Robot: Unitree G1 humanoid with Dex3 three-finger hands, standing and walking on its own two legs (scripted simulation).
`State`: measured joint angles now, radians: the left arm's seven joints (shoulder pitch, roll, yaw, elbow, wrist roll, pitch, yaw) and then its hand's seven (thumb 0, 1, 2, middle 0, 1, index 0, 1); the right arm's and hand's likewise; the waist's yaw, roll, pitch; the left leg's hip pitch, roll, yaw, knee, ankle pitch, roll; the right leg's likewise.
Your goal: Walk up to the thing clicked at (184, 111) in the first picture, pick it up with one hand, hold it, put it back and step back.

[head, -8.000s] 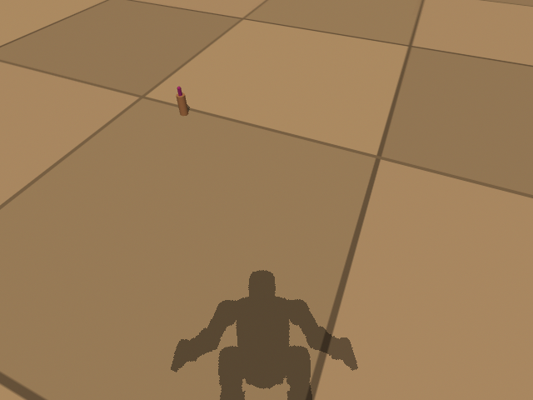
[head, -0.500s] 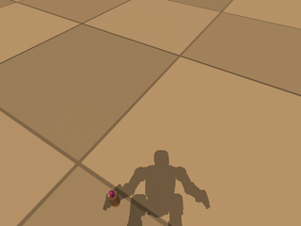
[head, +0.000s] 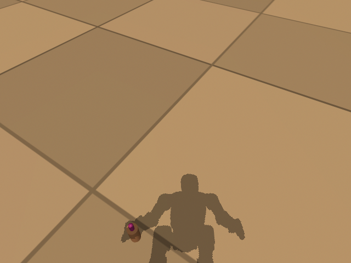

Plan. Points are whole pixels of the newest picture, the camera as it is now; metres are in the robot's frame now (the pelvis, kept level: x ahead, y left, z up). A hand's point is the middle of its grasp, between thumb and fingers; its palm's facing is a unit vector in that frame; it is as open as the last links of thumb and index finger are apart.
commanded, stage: stand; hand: left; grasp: from the side
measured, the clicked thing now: (133, 231) +0.39 +0.21 -0.68
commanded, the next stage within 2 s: go down in 0.78 s
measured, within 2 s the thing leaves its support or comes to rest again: neither
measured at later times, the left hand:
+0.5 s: hand out of the picture +0.07 +0.25 -0.16, palm faces -0.03 -0.94 -0.34, open 7.4 cm
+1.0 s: hand out of the picture +0.11 +0.25 -0.16, palm faces +0.06 -0.94 -0.33, open 8.2 cm
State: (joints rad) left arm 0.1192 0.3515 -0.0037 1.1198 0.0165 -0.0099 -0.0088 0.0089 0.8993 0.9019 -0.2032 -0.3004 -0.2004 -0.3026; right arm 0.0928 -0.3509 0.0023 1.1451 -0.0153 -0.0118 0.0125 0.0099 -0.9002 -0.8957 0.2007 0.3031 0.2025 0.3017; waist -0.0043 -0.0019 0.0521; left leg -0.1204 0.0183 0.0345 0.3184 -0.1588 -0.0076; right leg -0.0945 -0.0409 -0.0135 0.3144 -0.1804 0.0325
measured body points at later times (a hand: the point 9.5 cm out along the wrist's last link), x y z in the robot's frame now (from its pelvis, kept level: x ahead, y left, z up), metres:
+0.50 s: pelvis +0.00 +0.00 +0.00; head +0.01 +0.00 +0.45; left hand +0.07 +0.30 -0.13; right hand +0.08 -0.30 -0.13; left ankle +0.01 +0.12 -0.75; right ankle +0.00 -0.14 -0.75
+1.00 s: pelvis -0.01 +0.00 -0.01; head +0.03 +0.00 +0.44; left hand +0.11 +0.30 -0.14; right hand +0.09 -0.29 -0.13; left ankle +0.01 +0.12 -0.75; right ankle +0.00 -0.14 -0.75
